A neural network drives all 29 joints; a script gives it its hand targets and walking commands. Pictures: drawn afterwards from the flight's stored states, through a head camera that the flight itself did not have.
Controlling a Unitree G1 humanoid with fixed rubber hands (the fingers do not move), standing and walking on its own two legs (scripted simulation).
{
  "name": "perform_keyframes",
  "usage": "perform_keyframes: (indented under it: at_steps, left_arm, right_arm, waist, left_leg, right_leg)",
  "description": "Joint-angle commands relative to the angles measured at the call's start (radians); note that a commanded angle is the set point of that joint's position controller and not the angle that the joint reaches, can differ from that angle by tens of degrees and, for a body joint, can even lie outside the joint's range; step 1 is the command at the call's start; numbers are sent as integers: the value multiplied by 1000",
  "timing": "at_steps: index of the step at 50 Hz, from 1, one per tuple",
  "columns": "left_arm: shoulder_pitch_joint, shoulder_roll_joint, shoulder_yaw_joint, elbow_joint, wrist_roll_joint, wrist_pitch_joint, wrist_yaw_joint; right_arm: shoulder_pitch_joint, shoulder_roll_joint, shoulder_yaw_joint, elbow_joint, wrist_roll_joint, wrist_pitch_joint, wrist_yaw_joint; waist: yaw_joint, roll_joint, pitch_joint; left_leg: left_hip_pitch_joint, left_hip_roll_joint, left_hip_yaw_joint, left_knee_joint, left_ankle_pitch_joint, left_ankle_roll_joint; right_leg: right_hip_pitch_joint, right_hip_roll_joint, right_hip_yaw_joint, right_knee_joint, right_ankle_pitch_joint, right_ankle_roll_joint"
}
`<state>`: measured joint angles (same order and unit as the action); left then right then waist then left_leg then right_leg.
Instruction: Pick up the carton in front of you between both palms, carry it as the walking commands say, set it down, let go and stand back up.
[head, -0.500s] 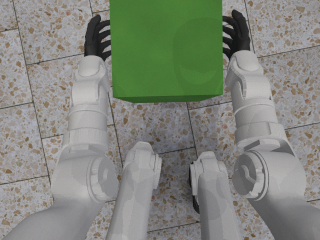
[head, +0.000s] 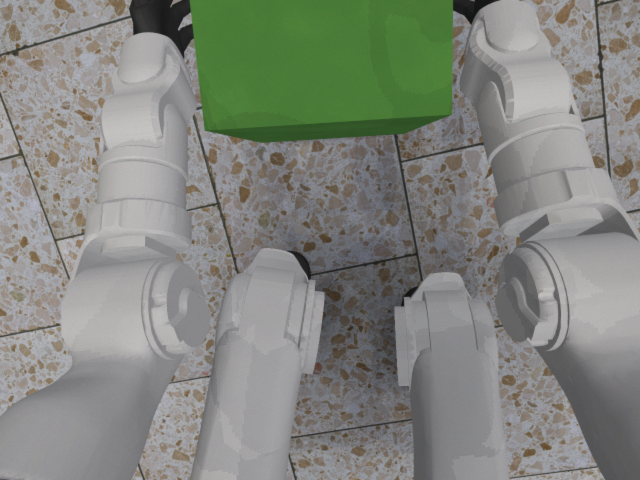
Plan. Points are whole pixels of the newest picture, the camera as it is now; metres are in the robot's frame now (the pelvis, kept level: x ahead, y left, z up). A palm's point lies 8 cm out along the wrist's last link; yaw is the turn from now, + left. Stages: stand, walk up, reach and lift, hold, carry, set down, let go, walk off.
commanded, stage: set down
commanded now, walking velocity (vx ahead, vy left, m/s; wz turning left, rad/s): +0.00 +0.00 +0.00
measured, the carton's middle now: (324, 39) +0.54 +0.10 -0.24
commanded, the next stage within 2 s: none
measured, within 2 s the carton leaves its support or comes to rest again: rests again in 0.38 s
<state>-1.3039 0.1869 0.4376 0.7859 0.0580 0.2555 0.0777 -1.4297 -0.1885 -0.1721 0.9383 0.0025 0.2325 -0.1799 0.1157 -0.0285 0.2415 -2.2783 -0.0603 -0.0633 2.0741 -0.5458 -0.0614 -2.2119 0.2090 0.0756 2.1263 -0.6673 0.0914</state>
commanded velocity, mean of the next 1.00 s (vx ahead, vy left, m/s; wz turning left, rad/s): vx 0.00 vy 0.00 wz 0.00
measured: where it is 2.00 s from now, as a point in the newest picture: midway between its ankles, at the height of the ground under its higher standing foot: (352, 346)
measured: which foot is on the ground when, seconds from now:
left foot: down 0.00-1.00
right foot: down 0.00-1.00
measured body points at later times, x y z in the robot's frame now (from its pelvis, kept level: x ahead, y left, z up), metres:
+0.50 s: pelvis -0.01 -0.01 -0.01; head +0.36 +0.03 +0.23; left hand +0.50 +0.24 -0.20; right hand +0.57 -0.06 -0.20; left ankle +0.11 +0.13 -0.36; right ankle +0.08 -0.12 -0.36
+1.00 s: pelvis -0.01 -0.01 -0.02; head +0.36 +0.02 +0.22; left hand +0.51 +0.24 -0.20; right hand +0.57 -0.07 -0.20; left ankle +0.11 +0.13 -0.36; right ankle +0.08 -0.12 -0.36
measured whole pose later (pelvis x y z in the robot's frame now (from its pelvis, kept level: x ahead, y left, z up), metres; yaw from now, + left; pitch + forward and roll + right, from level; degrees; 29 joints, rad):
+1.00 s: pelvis -0.01 -0.01 -0.02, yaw +1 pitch +36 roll +2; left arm -1.42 0.24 0.53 0.98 0.17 0.17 -0.08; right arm -1.55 -0.24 -0.24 1.10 -0.09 0.16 -0.05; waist 0.12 -0.04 0.40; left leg -2.23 -0.02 -0.04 2.15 -0.55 -0.06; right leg -2.19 0.16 0.04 2.22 -0.65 0.04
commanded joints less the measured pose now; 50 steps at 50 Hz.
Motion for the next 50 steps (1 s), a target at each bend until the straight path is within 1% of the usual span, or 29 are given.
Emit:
perform_keyframes:
  at_steps: [1, 5, 8, 15, 22, 25, 29, 35, 41, 45, 47, 49, 50]
  left_arm:
    - [-624, -835, -442, -69, -122, -27, -295]
    - [-594, -824, -401, -18, -92, -27, -311]
    - [-607, -802, -380, -10, -79, -34, -317]
    - [-659, -736, -358, -6, -69, -55, -313]
    - [-663, -699, -341, 26, -61, -70, -306]
    - [-637, -679, -323, 51, -47, -69, -305]
    - [-606, -654, -283, 84, -18, -64, -309]
    - [-564, -605, -227, 128, 20, -58, -311]
    - [-514, -545, -169, 167, 58, -54, -309]
    - [-491, -501, -139, 181, 72, -60, -302]
    - [-466, -455, -114, 190, 81, -70, -290]
    - [-424, -334, -60, 208, 85, -91, -258]
    - [-387, -218, -13, 225, 88, -106, -229]
  right_arm:
    - [-574, 968, 367, -135, 100, -47, 244]
    - [-535, 954, 321, -85, 71, -48, 251]
    - [-532, 931, 290, -64, 59, -53, 253]
    - [-572, 869, 269, -41, 64, -66, 255]
    - [-577, 824, 255, 1, 70, -74, 268]
    - [-541, 793, 226, 37, 49, -72, 276]
    - [-522, 754, 190, 73, 24, -70, 286]
    - [-494, 688, 144, 117, -12, -62, 295]
    - [-456, 617, 102, 154, -44, -56, 299]
    - [-445, 568, 96, 151, -55, -60, 292]
    - [-440, 512, 92, 139, -62, -67, 280]
    - [-421, 393, 75, 142, -68, -76, 250]
    - [-391, 277, 51, 145, -73, -84, 224]
  waist:
    - [99, -129, -1314]
    - [90, -120, -1182]
    - [84, -114, -1120]
    - [93, -107, -1040]
    - [102, -106, -959]
    - [85, -102, -884]
    - [74, -100, -797]
    - [60, -104, -702]
    - [49, -102, -634]
    - [50, -103, -630]
    - [55, -101, -637]
    - [64, -102, -661]
    - [69, -99, -672]
  left_leg:
    - [757, -39, 148, -91, 571, 19]
    - [667, -37, 150, -82, 508, 22]
    - [611, -35, 150, -77, 468, 24]
    - [567, -28, 147, -66, 407, 34]
    - [566, -22, 139, -52, 394, 43]
    - [550, -22, 133, -51, 366, 46]
    - [522, -23, 122, -54, 322, 54]
    - [473, -21, 114, -56, 257, 62]
    - [433, -17, 107, -53, 223, 68]
    - [424, -12, 110, -47, 219, 65]
    - [437, -5, 116, -41, 224, 57]
    - [454, 6, 124, -38, 232, 45]
    - [468, 13, 128, -37, 236, 36]
  right_leg:
    - [511, -12, -156, -148, 470, -44]
    - [444, -11, -147, -150, 427, -50]
    - [424, -11, -138, -147, 410, -56]
    - [404, -14, -120, -138, 364, -67]
    - [363, -19, -112, -123, 338, -71]
    - [323, -21, -114, -123, 306, -74]
    - [274, -26, -114, -126, 256, -78]
    - [244, -32, -110, -130, 204, -82]
    - [235, -38, -100, -132, 185, -86]
    - [267, -44, -92, -129, 194, -82]
    - [298, -51, -88, -128, 202, -75]
    - [338, -62, -87, -126, 216, -65]
    - [363, -70, -86, -125, 224, -58]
